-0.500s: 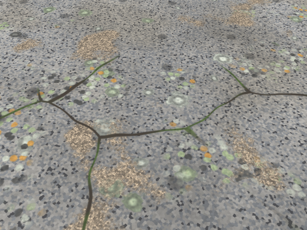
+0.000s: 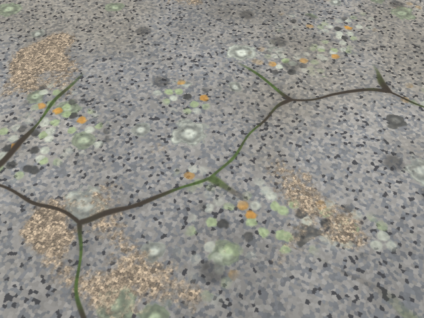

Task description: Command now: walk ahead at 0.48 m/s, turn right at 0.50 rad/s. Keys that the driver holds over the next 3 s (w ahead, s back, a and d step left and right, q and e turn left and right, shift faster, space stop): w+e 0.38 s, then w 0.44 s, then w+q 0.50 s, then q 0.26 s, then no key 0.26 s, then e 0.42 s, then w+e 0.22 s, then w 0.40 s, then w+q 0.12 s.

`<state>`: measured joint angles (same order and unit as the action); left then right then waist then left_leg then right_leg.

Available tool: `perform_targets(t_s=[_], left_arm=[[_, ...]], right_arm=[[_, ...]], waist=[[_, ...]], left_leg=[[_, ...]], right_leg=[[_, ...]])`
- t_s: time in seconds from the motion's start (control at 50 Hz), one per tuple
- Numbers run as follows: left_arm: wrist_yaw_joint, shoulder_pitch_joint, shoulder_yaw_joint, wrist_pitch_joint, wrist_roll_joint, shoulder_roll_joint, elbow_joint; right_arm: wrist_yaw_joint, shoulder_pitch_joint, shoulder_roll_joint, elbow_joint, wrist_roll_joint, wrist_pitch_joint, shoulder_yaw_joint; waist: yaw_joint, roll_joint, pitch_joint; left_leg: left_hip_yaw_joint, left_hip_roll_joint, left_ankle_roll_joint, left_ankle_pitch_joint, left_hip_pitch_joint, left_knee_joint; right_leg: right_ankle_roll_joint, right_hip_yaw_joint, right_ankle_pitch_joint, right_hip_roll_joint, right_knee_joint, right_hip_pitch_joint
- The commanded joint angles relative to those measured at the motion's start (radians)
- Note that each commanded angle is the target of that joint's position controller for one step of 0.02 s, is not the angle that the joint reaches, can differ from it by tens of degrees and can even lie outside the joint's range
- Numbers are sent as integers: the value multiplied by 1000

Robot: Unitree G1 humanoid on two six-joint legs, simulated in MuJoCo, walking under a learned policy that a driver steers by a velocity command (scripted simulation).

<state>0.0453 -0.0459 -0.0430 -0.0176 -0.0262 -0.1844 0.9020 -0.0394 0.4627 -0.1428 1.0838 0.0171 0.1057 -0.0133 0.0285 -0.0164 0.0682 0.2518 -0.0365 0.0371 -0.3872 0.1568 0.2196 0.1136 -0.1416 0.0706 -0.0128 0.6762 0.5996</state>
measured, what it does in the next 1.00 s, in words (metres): walks ahead, turning right: right foot, then left foot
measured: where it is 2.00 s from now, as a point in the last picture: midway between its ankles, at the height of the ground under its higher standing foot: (259, 192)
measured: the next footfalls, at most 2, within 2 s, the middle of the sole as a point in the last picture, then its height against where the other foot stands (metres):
right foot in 0.08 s outside the picture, level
left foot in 0.64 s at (209, 281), level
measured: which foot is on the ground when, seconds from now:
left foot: down 0.00-0.08, up 0.10-0.62, down 0.64-1.00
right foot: up 0.00-0.06, down 0.08-0.64, up 0.66-1.00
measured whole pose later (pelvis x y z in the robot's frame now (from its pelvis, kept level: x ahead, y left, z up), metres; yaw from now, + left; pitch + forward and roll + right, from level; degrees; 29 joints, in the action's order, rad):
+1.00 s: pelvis +0.55 -0.06 +0.02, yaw -17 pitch +1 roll +1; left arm 0.04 -0.10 -0.03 -0.04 -0.04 -0.23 0.82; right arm 0.01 0.46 -0.20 0.96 0.00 0.08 -0.04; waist 0.05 -0.04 0.04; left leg 0.00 -0.09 0.08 -0.20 -0.05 0.23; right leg 0.00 0.01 0.10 -0.09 0.78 0.61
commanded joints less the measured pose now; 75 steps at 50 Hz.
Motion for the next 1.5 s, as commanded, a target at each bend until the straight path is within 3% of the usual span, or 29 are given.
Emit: perform_targets(t_s=[0.02,0.06,0.08,0.1,0.12,0.16,0.18,0.22,0.3,0.52,0.56,0.62,0.64,0.66,0.68,0.7,0.72,0.78,0.88,1.06,1.14,1.16,1.18,1.2,1.22,1.24,1.28,1.4,1.5], left_arm=[[-7,-85,-21,-9,-4,-70,-31],[-12,-286,-50,-15,-10,-120,29],[-22,-387,-77,-17,-19,-181,50],[-29,-332,-103,-5,-12,-275,19],[-26,-335,-102,6,9,-287,13],[-39,-240,-74,-2,14,-183,12],[-43,-211,-64,-15,12,-155,10],[-50,-204,-53,-38,20,-145,6],[-47,-291,-60,-57,29,-192,15],[-64,-501,-39,-52,11,-169,34],[-70,-487,-38,-56,6,-187,34],[-66,-422,-42,-67,1,-226,27],[-60,-405,-39,-72,7,-218,22],[-54,-442,-22,-78,27,-146,-14],[-53,-573,-22,-69,50,-119,9],[-58,-495,-30,-61,11,-185,13],[-51,-400,-28,-61,5,-174,-7],[-30,-356,-20,-42,-11,-134,-24],[-11,-212,-8,-27,-24,-106,-76],[-17,99,16,-42,1,-99,-190],[-35,-54,-5,-67,5,-153,-160],[-48,-183,-20,-81,-10,-192,-125],[-64,-351,-39,-89,-37,-275,-120],[-62,-330,-58,-70,-39,-346,-124],[-57,-271,-44,-57,-19,-249,-137],[-53,-202,-22,-58,-10,-166,-148],[-52,-174,-12,-71,-7,-125,-138],[-59,-238,-19,-103,15,-144,-94],[-67,-242,-23,-77,16,-164,-85]], right_arm=[[-18,22,-185,-27,0,1,-38],[-9,-18,-212,-54,5,-13,-51],[5,-47,-218,-79,3,-15,-56],[26,-21,-104,-148,-6,-10,-43],[37,-111,-174,-198,-8,3,-51],[40,-178,-179,-222,-11,25,-49],[35,-185,-170,-223,-1,15,-50],[38,-145,-146,-218,30,-26,-46],[48,-262,-148,-277,34,-64,-45],[75,-602,-147,-415,17,-55,-20],[75,-591,-160,-426,12,-45,-20],[50,-313,-225,-346,4,-30,-49],[35,-158,-252,-308,14,-20,-60],[21,-14,-336,-296,41,-17,-79],[36,-17,-376,-269,40,-30,-96],[47,-106,-280,-283,7,-39,-79],[51,-193,-217,-294,-1,-37,-63],[49,-200,-166,-257,3,-20,-43],[54,-85,-190,-195,-15,0,-47],[41,41,-225,-164,-7,-20,-58],[35,-20,-260,-189,-4,-27,-74],[40,-23,-240,-195,-11,-26,-71],[42,-35,-182,-241,-20,-22,-57],[37,74,-114,-268,-49,-31,-47],[30,58,-204,-236,-17,-51,-65],[41,-5,-200,-237,-7,-56,-68],[57,-55,-170,-246,6,-68,-68],[79,-145,-149,-294,19,-111,-68],[99,-300,-119,-358,14,-111,-42]], waist=[[-89,127,-17],[-176,134,-129],[-237,57,-180],[-139,-219,-255],[-157,-79,-291],[-78,77,-60],[-37,110,-31],[4,87,-40],[-19,24,-23],[-151,-60,-3],[-129,-72,0],[7,-73,-115],[83,-46,-199],[101,96,-349],[31,291,-397],[5,108,-246],[-8,40,-115],[-55,81,-49],[-47,91,-17],[29,102,-13],[-60,100,-75],[-111,41,-157],[-168,-81,-313],[-98,-287,-366],[-76,-135,-262],[-59,-48,-140],[-32,-64,-63],[7,-63,-56],[-24,-98,-41]], left_leg=[[-7,287,49,1255,-64,204],[-12,295,61,1171,-123,542],[2,251,45,888,-285,841],[-45,19,-14,-84,-715,1263],[-276,0,1,-77,-866,1351],[-297,112,9,78,-880,1169],[-305,140,-2,91,-813,1083],[-304,153,-33,86,-710,996],[-261,160,-82,182,-774,829],[-208,79,-45,383,-870,424],[-209,61,-11,355,-793,353],[-192,-15,53,272,-432,260],[-248,51,84,301,-207,230],[-558,301,150,192,54,238],[-970,477,274,231,163,116],[-932,421,245,88,20,70],[-768,378,222,102,-130,41],[-533,264,166,317,-290,-24],[-448,223,190,448,-293,-85],[-454,199,162,616,-212,9],[-495,195,118,694,-226,194],[-450,135,97,649,-294,376],[-385,66,77,363,-444,657],[-290,-59,57,-172,-736,883],[-322,17,65,-121,-800,984],[-334,53,63,-25,-801,979],[-320,99,41,56,-754,927],[-269,99,-11,167,-793,884],[-182,75,-9,341,-686,559]], right_leg=[[66,-62,76,86,-23,-182],[125,-25,133,121,-99,-413],[171,121,225,36,-201,-587],[317,683,239,-269,-284,-863],[374,884,314,-315,-418,-867],[281,670,214,-282,-482,-607],[238,588,90,-226,-482,-515],[210,475,-81,-157,-481,-421],[173,409,-177,-96,-492,-409],[88,414,-406,-104,-429,-697],[81,417,-483,-131,-405,-716],[33,371,-791,-108,-158,-688],[20,342,-657,-72,36,-577],[-4,285,-272,14,342,-363],[-30,234,458,165,600,-112],[-15,280,376,86,643,-38],[-19,271,292,50,599,-31],[-35,233,232,-13,485,-92],[-84,151,133,-64,347,13],[-129,116,-29,-12,-64,-51],[-85,129,75,29,-211,-323],[-56,168,69,-16,-255,-520],[-6,408,224,-266,-279,-749],[85,790,329,-460,-394,-879],[90,792,426,-425,-415,-765],[67,637,390,-369,-435,-641],[28,413,168,-286,-485,-509],[36,120,-516,-252,-447,-505],[21,-42,-545,-205,-406,-472]])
